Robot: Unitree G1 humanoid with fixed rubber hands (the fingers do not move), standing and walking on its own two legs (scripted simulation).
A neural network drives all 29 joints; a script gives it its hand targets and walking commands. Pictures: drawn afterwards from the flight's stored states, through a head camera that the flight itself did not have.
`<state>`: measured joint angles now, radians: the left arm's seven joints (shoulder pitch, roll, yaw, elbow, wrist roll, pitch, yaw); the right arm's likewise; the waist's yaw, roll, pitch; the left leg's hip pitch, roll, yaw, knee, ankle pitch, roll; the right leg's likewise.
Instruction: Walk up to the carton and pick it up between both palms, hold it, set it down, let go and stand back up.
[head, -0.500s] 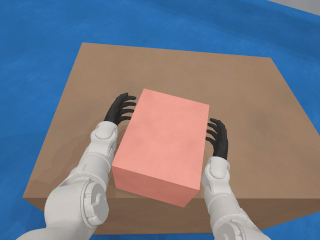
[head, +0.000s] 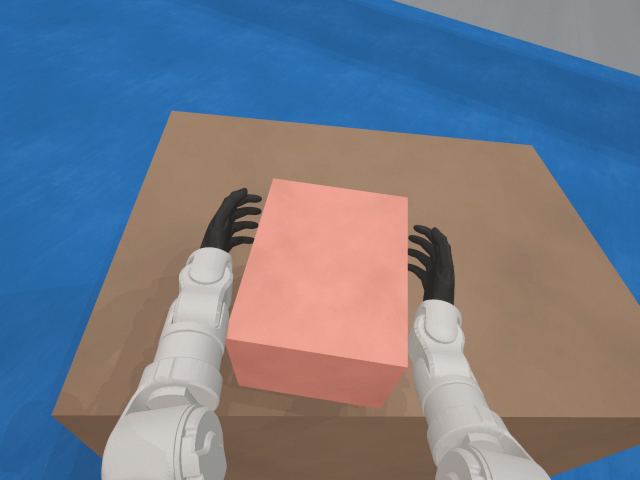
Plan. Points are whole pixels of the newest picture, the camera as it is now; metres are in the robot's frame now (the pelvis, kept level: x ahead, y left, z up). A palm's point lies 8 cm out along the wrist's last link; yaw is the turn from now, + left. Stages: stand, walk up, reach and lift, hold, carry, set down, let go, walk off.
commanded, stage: reach and lift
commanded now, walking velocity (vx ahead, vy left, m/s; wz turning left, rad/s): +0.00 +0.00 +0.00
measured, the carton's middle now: (324, 289) +0.39 +0.00 +0.01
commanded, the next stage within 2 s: hold in 1.74 s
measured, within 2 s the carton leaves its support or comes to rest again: neither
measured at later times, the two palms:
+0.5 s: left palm (214, 251) +0.35 +0.14 +0.13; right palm (462, 289) +0.33 -0.15 +0.11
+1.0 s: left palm (221, 254) +0.34 +0.13 +0.13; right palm (469, 286) +0.33 -0.15 +0.12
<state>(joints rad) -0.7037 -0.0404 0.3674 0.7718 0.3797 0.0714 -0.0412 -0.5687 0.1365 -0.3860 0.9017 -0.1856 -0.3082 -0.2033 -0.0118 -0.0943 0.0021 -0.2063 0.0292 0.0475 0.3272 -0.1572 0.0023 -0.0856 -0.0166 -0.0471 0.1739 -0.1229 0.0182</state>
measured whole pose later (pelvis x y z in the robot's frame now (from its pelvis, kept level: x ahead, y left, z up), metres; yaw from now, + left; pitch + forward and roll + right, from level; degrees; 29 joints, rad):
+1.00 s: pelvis -0.01 -0.02 +0.00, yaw +1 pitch -8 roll -1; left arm -0.47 -0.15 0.28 0.09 0.42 0.56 -0.02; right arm -0.46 0.04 -0.02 0.50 0.11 -0.01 -0.21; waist -0.08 -0.07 0.12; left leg -0.01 0.03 0.03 0.32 -0.16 -0.01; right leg 0.09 -0.01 -0.07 0.23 -0.17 0.01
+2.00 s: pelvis -0.03 -0.02 +0.00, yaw +2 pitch -14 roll -1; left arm -0.51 -0.13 0.32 -0.04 0.47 0.72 -0.05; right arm -0.57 0.03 0.04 0.48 0.14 0.08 -0.23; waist -0.11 -0.10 0.13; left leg 0.08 0.04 0.02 0.30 -0.14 -0.01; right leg 0.17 -0.01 -0.07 0.22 -0.16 0.01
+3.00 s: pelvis -0.04 -0.02 +0.00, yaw +1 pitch -13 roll +0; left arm -0.56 -0.15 0.33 0.00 0.49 0.72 -0.08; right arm -0.55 0.05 -0.03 0.45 0.08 0.10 -0.21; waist -0.08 -0.07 0.17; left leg 0.06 0.03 0.03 0.28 -0.11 -0.01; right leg 0.13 -0.02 -0.06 0.25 -0.15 0.01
